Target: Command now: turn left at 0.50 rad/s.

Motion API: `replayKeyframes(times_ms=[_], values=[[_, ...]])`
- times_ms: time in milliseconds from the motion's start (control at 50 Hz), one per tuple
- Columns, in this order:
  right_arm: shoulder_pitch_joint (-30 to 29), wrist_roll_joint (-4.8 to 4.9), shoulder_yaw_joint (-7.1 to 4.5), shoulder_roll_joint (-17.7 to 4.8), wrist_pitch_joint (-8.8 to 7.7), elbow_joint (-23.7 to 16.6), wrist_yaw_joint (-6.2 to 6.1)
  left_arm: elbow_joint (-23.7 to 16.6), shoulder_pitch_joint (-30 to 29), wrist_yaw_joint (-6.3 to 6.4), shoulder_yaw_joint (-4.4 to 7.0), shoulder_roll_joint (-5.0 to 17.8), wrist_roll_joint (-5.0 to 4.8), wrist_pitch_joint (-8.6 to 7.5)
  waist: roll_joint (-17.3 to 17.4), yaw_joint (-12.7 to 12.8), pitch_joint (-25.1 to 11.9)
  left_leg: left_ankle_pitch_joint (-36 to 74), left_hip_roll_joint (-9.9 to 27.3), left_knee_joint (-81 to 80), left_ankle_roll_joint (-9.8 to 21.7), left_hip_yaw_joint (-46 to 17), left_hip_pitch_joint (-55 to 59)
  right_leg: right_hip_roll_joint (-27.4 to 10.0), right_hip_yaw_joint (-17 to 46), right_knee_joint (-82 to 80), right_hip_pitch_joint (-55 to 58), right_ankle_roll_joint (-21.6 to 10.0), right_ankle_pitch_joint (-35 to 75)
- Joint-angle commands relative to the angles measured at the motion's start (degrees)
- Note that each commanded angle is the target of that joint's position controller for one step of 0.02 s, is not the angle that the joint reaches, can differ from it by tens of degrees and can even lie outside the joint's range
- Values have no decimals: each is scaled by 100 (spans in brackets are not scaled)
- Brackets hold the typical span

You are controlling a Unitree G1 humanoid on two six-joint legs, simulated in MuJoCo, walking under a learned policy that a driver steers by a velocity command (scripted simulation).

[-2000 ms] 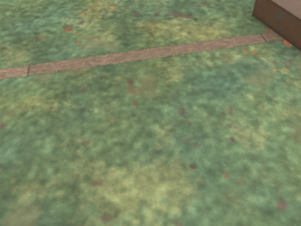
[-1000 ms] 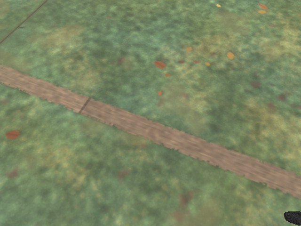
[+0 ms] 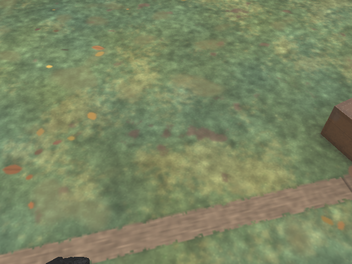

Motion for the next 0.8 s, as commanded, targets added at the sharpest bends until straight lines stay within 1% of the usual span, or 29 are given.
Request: replayKeyframes(times_ms=[20,40,60,80,120,140,200,260,300,320,340,360,380,400,420,440,480,520,560,600,620,660,680,700,720,740,760,780,800], values=[[-189,16,-344,-1273,-125,-531,-30,-429,283,129,453,996,92,-76,940,581,-403,2945,773,-737,827,-1540,51,-435,130,589,261,-46,1346],[-16,4,-387,-1324,-123,-592,-47,-533,-216,125,450,926,134,-114,1343,262,-298,3260,1259,-1167,1439,-2549,498,188,-192,1314,-634,313,198],[433,-115,-386,-1273,-156,-532,-78,-673,-560,113,431,801,87,-135,1652,-64,-410,3367,1707,-1534,1913,-3348,1215,439,116,2291,-1630,403,-1751],[480,-162,-385,-1248,-213,-539,-112,-647,-480,83,441,736,8,-140,1249,-32,-568,3286,1660,-1491,1925,-3301,1495,300,516,3107,-1916,438,-2056],[-92,7,-405,-1168,-193,-693,-191,-546,-264,31,451,688,-54,-134,668,305,-582,3161,1197,-1256,1413,-2608,1473,47,680,2875,-2027,501,-1408],[-295,92,-402,-1070,-115,-773,-239,-546,-348,30,455,663,-50,-158,641,319,-615,2953,990,-1246,1219,-2440,1440,6,616,2293,-1907,556,-1127],[-314,77,-472,-1127,137,-869,-307,-472,-304,-76,401,450,-103,-229,813,283,-796,2748,702,-1176,1117,-2457,1185,215,442,1169,-1190,673,-654],[-424,93,-515,-1190,215,-992,-269,-317,51,-166,453,628,-157,-269,1094,303,-846,2301,605,-1201,1051,-2774,749,310,416,108,-373,635,-278],[-677,178,-490,-1137,226,-1085,-253,-150,498,-170,545,787,-149,-287,1127,545,-783,1499,376,-1063,829,-2885,319,252,330,-1116,414,555,522],[-556,171,-423,-934,216,-1089,-257,-67,657,-127,624,978,-127,-266,935,505,-815,580,97,-743,565,-2720,-191,-197,559,-1484,1089,404,872],[-197,96,-313,-522,218,-1094,-236,-171,609,-67,708,1473,4,-213,-522,244,-862,-1255,-631,581,216,-1844,-1220,-1632,2112,-1791,1693,-219,745],[-40,33,-410,-827,124,-1177,-215,-271,328,-96,714,1571,284,-232,-1416,63,-509,-1981,-750,1852,-26,-1341,-1947,-2610,3347,-2033,1061,-986,982],[1,0,-539,-1280,94,-1083,-191,-425,3,-72,636,1287,268,-293,-1068,-20,-288,-1609,-262,2724,-161,-1145,-1963,-2640,2992,-2058,768,-1141,959],[3,18,-594,-1421,130,-955,-184,-467,-269,-18,553,989,187,-306,-676,-50,-123,-1153,-128,3036,-241,-977,-1918,-2212,2219,-1973,541,-937,720],[65,6,-578,-1290,183,-853,-198,-509,-398,47,526,911,99,-295,-509,-46,-70,-775,-86,3336,-318,-872,-1973,-1839,1692,-1897,555,-753,635],[64,7,-533,-1140,221,-858,-180,-492,-398,105,505,893,35,-285,-531,20,-7,-513,-10,3645,-402,-751,-2108,-1728,1305,-1862,587,-732,944],[-224,62,-429,-907,228,-1038,-128,-425,-84,181,485,920,62,-259,-576,245,19,-233,156,3583,-538,-399,-2268,-1622,715,-1885,737,-833,1445],[-595,74,-344,-773,214,-1242,-94,-320,323,205,519,1019,102,-216,-624,520,-77,-191,301,3135,-653,-257,-2489,-1770,549,-1875,1246,-986,1708],[-805,-32,-228,-573,179,-1374,-86,-174,691,133,555,1178,72,-185,-528,667,-302,-555,259,2545,-645,-348,-2139,-1886,670,-1762,1447,-1190,2139],[-713,-107,-122,-394,146,-1335,-89,-151,537,8,562,1274,9,-169,-596,549,-478,-945,131,1782,-536,-285,-1401,-1864,517,-1616,1273,-1235,2620],[-606,-128,-92,-358,136,-1259,-101,-140,399,-58,534,1241,-28,-179,-667,462,-527,-1011,75,1309,-480,-197,-933,-1797,422,-1552,1079,-1211,2766],[-368,-153,-70,-296,131,-1030,-124,-20,368,-182,409,976,-110,-233,-815,343,-553,-507,-43,31,-408,-48,-36,-1612,417,-1401,824,-1087,2788],[-182,-157,-90,-321,125,-912,-123,43,350,-220,387,979,-188,-241,-842,205,-476,195,-184,-897,-322,88,482,-1506,407,-1227,662,-954,2795],[-81,-144,-138,-504,116,-867,-126,139,530,-240,392,1041,-274,-259,-818,154,-405,947,-233,-1723,-162,83,1087,-1429,455,-1095,392,-718,2690],[28,-137,-219,-874,112,-916,-183,170,754,-276,388,1093,-226,-315,-632,226,-577,1622,201,-1574,-2,-350,1852,-1295,525,-946,-35,-328,2161],[307,-223,-307,-1328,155,-994,-276,39,743,-331,291,825,-21,-376,400,270,-985,3852,1340,-988,413,-1226,2721,-892,243,-70,-817,79,443],[-53,-245,-387,-1467,218,-883,-277,-23,828,-296,281,720,-153,-383,1574,363,-912,3299,2006,-1088,1251,-1437,2016,-485,-396,406,-1256,389,-1112],[-213,-288,-346,-1176,161,-1063,-247,-6,543,-227,396,1156,-211,-313,1375,31,-669,2892,1964,-1355,1544,-1506,1610,-522,-264,1572,-1366,554,-1652],[-285,-327,-292,-980,100,-1027,-261,0,558,-179,524,1300,-284,-217,1364,64,-501,2912,1955,-1460,1568,-1362,1457,-512,-151,2614,-1736,619,-1793]])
